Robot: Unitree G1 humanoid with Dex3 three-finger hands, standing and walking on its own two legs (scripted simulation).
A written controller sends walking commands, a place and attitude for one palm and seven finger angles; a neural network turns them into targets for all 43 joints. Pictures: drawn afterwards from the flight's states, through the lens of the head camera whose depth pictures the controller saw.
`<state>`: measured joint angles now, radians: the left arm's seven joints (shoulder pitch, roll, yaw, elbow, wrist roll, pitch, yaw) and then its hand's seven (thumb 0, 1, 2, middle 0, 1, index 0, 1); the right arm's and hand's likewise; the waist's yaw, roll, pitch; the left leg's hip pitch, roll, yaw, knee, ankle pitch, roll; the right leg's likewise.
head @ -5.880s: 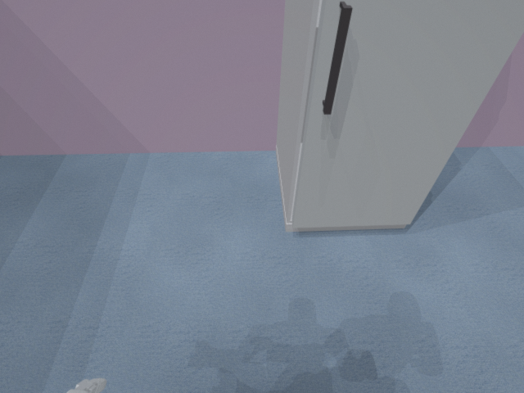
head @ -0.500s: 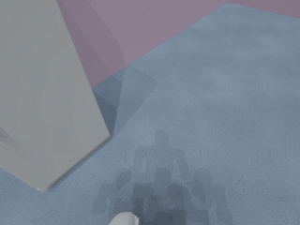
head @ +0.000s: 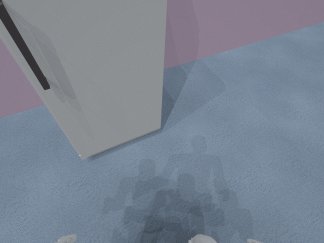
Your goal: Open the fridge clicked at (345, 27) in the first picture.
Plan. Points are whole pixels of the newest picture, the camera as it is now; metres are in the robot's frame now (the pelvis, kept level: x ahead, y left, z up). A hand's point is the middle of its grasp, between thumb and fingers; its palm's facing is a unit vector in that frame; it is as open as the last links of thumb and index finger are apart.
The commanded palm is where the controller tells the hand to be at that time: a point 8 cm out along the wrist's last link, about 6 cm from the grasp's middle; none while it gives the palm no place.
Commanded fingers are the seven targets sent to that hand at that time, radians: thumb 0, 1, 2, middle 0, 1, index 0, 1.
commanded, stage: turn to face it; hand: left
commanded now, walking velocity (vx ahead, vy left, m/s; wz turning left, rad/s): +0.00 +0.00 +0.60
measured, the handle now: (26, 50) +0.61 +0.46 +0.10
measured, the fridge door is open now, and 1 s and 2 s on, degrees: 0 0 0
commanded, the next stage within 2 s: take the last steps up to it in 0.86 s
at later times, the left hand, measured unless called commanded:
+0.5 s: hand out of the picture -0.01 +0.19 -0.16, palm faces +0.33 -0.91 -0.25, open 7.4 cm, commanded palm none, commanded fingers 0.00 0.90 0.90 -0.20 -0.30 -0.20 -0.30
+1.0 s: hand out of the picture -0.07 +0.24 -0.16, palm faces +0.48 -0.85 -0.23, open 7.4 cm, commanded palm none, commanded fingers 0.00 0.90 0.90 -0.20 -0.30 -0.20 -0.30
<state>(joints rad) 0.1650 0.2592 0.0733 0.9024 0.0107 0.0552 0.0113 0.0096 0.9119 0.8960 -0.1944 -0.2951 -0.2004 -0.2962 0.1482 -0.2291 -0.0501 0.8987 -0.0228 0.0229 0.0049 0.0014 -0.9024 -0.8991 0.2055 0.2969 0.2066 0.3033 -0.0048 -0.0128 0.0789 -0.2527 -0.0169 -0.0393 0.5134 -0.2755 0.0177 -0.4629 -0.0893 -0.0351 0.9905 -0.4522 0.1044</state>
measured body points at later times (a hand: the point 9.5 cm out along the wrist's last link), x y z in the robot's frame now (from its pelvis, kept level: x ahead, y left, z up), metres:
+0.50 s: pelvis -0.01 -0.02 +0.00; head +0.02 -0.01 +0.44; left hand -0.03 +0.24 -0.14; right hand +0.14 -0.25 -0.15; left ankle -0.05 +0.11 -0.70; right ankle +0.02 -0.14 -0.74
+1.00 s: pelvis -0.05 +0.02 +0.01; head -0.05 +0.04 +0.46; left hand -0.10 +0.29 -0.14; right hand +0.10 -0.17 -0.13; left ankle -0.05 +0.10 -0.74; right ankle +0.00 -0.13 -0.68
